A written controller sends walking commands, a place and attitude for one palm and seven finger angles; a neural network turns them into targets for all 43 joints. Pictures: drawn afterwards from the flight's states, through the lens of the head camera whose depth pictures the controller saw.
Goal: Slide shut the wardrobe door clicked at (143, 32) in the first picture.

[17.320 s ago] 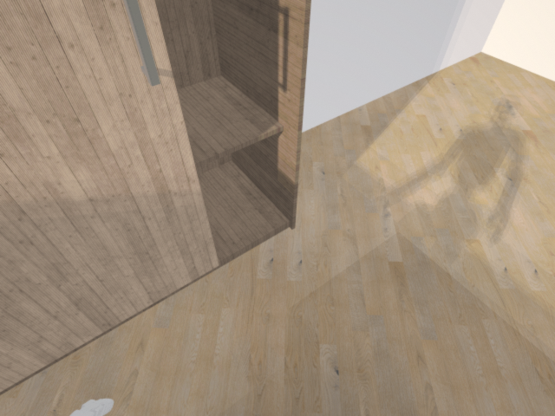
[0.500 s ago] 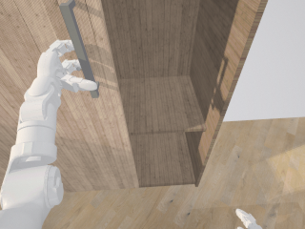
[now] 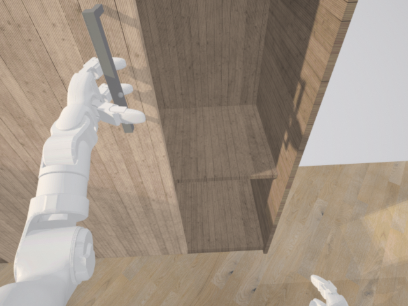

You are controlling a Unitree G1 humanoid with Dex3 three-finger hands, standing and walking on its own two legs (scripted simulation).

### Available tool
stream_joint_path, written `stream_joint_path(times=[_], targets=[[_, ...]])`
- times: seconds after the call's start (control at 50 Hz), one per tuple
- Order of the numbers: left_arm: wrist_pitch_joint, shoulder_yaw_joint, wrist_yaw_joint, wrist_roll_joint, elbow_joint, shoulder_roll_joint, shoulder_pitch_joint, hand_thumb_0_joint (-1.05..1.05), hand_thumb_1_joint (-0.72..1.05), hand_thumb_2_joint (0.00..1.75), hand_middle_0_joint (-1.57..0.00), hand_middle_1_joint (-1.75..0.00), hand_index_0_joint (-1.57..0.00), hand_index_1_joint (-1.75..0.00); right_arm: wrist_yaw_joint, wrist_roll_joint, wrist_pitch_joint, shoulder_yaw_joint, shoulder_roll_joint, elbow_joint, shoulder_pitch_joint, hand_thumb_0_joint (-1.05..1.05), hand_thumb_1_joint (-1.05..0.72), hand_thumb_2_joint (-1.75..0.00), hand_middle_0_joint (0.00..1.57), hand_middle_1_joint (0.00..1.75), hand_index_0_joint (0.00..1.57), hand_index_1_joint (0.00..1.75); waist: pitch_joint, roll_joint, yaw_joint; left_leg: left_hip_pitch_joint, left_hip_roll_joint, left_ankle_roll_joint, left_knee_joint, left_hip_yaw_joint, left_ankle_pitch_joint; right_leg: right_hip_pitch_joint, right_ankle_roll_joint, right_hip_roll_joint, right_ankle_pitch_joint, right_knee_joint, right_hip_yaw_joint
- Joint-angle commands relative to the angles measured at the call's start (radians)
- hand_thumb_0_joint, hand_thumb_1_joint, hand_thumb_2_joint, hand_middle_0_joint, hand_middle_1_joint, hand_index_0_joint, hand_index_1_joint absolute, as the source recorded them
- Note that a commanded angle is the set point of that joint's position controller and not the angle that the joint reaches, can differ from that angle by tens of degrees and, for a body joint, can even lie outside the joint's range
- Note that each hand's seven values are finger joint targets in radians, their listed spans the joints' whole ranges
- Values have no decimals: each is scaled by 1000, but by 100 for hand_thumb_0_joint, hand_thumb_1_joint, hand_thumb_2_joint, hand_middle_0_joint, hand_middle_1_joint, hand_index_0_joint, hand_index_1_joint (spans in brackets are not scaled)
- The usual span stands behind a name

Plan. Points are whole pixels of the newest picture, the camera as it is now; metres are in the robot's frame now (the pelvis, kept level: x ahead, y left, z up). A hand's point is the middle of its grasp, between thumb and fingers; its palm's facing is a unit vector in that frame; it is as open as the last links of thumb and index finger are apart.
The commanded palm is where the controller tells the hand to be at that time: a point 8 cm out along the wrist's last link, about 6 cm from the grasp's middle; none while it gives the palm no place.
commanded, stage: slide the fingers in behind the handle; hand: left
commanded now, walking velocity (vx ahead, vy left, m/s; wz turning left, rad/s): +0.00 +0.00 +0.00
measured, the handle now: (115, 76) +0.48 +0.19 +0.24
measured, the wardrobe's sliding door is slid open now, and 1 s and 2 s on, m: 0.37 0.37 0.37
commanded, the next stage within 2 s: grip the handle and tug to test in 0.64 s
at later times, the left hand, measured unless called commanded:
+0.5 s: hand (124, 94) +0.42 +0.16 +0.23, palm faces +0.10 -1.00 +0.00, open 14.0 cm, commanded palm +0.39 +0.22 +0.23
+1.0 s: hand (123, 95) +0.42 +0.16 +0.23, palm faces +0.11 -0.99 -0.01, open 12.5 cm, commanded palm +0.39 +0.21 +0.23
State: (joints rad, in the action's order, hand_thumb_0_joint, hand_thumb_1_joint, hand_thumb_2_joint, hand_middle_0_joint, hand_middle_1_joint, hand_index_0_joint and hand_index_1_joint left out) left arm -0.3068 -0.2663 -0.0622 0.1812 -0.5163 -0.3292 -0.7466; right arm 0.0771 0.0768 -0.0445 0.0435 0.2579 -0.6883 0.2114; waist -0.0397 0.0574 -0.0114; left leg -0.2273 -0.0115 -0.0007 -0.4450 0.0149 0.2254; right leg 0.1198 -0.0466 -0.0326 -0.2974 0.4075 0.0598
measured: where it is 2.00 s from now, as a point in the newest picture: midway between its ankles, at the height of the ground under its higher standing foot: outside the picture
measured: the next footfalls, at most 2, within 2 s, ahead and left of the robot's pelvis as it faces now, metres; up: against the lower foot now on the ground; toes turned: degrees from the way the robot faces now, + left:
none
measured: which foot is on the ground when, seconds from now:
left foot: down 0.00-1.00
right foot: down 0.00-1.00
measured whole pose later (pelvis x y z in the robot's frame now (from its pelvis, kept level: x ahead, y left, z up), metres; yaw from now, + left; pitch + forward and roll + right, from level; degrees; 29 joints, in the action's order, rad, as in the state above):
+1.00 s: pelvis +0.00 +0.01 +0.00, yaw +0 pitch +0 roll +0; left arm -0.31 -0.24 -0.01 0.17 -0.47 -0.29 -0.73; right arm 0.07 0.07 -0.05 0.04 0.25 -0.70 0.22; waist -0.04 0.06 -0.01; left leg -0.21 -0.01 -0.01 -0.44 0.02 0.22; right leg 0.11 -0.04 -0.03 -0.29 0.40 0.05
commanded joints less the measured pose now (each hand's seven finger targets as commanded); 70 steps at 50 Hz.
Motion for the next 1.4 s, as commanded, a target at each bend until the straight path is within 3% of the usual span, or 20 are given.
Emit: stream_joint_path(times=[0.0, 0.06, 0.1, 0.34, 0.4, 0.42, 0.5, 0.56, 0.6, 0.64, 0.7, 0.72, 0.8, 1.04, 1.08, 1.12, 1.16, 1.32, 1.36, 1.38], targets=[[91, -31, -1, 13, 232, -203, -502, 0, -50, 30, -30, -120, -30, -120, 7, 1, -52, -42, 114, 138, -78, 0, -90, -90, 20, 30, 20, 30, -320, -46, -8, 226, 22, -55, -9, -23, -330, 7, 27, 21, 471, -30, -44], [82, -40, 2, 14, 167, -209, -479, 0, -50, 30, -30, -120, -30, -120, 7, -1, -47, -42, 118, 125, -71, 0, -90, -90, 20, 30, 20, 30, -268, -82, -5, 185, 24, -57, -6, -15, -296, 12, 32, 24, 458, -40, -44], [85, -75, 7, 10, 191, -255, -487, 0, -50, 30, -30, -120, -30, -120, 7, 0, -48, -44, 122, 134, -72, 0, -90, -90, 20, 30, 20, 30, -294, -82, 1, 182, 23, -58, 1, -13, -289, -1, 36, 26, 460, -39, -52], [90, -10, 13, 11, 256, -178, -523, 0, -50, 30, -30, -120, -30, -120, 6, 3, -57, -47, 115, 135, -80, 0, -90, -90, 20, 30, 20, 30, -279, -39, -14, 216, 18, -56, 5, -17, -283, 34, 30, 18, 413, -46, -44], [94, -61, 22, 6, 256, -234, -490, 0, -50, 30, -30, -120, -30, -120, 6, -2, -57, -49, 120, 133, -77, 0, -90, -90, 20, 30, 20, 30, -305, -62, 1, 215, 17, -57, 5, -16, -302, 3, 31, 19, 438, -42, -47], [91, -33, 19, 7, 255, -199, -492, 0, -50, 30, -30, -120, -30, -120, 5, -2, -58, -46, 116, 136, -80, 0, -90, -90, 20, 30, 20, 30, -294, -59, -4, 209, 20, -58, 6, -12, -295, 9, 33, 19, 438, -43, -47], [93, -55, 23, 5, 255, -227, -495, 0, -50, 30, -30, -120, -30, -120, 2, -2, -57, -47, 118, 133, -76, 0, -90, -90, 20, 30, 20, 30, -297, -53, 0, 215, 17, -55, 6, -19, -305, 8, 28, 18, 435, -41, -43], [88, -12, 19, 6, 254, -182, -498, 0, -50, 30, -30, -120, -30, -120, 3, -2, -55, -43, 115, 132, -80, 0, -90, -90, 20, 30, 20, 30, -279, -34, -5, 214, 18, -53, 7, -16, -293, 16, 27, 19, 416, -45, -42], [86, -44, 24, 7, 260, -206, -475, 0, -50, 30, -30, -120, -30, -120, 2, -1, -56, -45, 115, 138, -82, 0, -90, -90, 20, 30, 20, 30, -294, -46, 2, 220, 16, -54, 6, -20, -306, 12, 27, 17, 428, -42, -43], [85, -1, 22, 10, 278, -161, -509, 0, -50, 30, -30, -120, -30, -120, 2, 0, -59, -45, 112, 139, -87, 0, -90, -90, 20, 30, 20, 30, -287, -53, -12, 229, 14, -54, 6, -19, -304, 26, 30, 17, 428, -42, -41], [84, -42, 28, 8, 274, -201, -469, 0, -50, 30, -30, -120, -30, -120, 1, -2, -56, -45, 115, 138, -87, 0, -90, -90, 20, 30, 20, 30, -298, -65, 2, 225, 14, -53, 8, -21, -306, 10, 28, 15, 426, -42, -40], [81, -18, 26, 8, 270, -176, -476, 0, -50, 30, -30, -120, -30, -120, 2, -1, -55, -42, 113, 141, -92, 0, -90, -90, 20, 30, 20, 30, -281, -63, -2, 221, 15, -54, 8, -19, -306, 20, 28, 16, 426, -43, -41], [79, -4, 33, 2, 281, -169, -516, 0, -31, 38, -32, -123, -32, -123, 2, -1, -55, -45, 112, 133, -88, 0, -90, -90, 20, 30, 20, 30, -284, -28, -10, 240, 13, -50, 9, -23, -296, 39, 26, 16, 398, -46, -40], [71, 21, 32, 9, 286, -128, -504, 0, 25, 62, -38, -131, -38, -131, 1, -1, -52, -44, 111, 135, -96, 0, -90, -90, 20, 30, 20, 30, -291, -59, -10, 240, 16, -53, 7, -24, -317, 26, 28, 17, 430, -43, -37], [75, 22, 37, 4, 287, -136, -531, 0, 34, 66, -39, -132, -39, -132, 1, -3, -51, -43, 111, 129, -94, 0, -90, -90, 20, 30, 20, 30, -291, -24, -15, 247, 16, -51, 6, -26, -317, 31, 24, 18, 417, -44, -37], [66, 18, 34, 7, 247, -138, -509, 0, 43, 70, -40, -133, -40, -133, 3, -1, -50, -41, 114, 125, -91, 0, -90, -90, 20, 30, 20, 30, -268, -66, -14, 228, 16, -53, 9, -26, -299, 38, 28, 17, 410, -49, -38], [68, 11, 35, 3, 235, -152, -520, 0, 53, 74, -41, -135, -41, -135, 3, -3, -49, -42, 114, 119, -86, 0, -90, -90, 20, 30, 20, 30, -257, -52, -12, 222, 16, -53, 8, -25, -286, 40, 25, 18, 389, -53, -37], [91, -44, 28, 4, 224, -214, -510, 0, 90, 90, -45, -140, -45, -140, 5, -4, -50, -45, 117, 129, -74, 0, -90, -90, 20, 30, 20, 30, -310, -73, -4, 217, 18, -56, 4, -19, -328, -4, 29, 20, 459, -39, -42], [94, -9, 25, 4, 222, -175, -504, 0, 90, 90, -45, -140, -45, -140, 2, -4, -49, -44, 114, 129, -73, 0, -90, -90, 20, 30, 20, 30, -290, -55, -6, 217, 17, -55, 3, -19, -319, 7, 27, 20, 440, -43, -38], [93, -34, 27, 6, 219, -204, -510, 0, 90, 90, -45, -140, -45, -140, 3, -2, -50, -46, 119, 127, -72, 0, -90, -90, 20, 30, 20, 30, -286, -49, -9, 212, 17, -56, 3, -17, -311, 12, 29, 20, 442, -46, -43]])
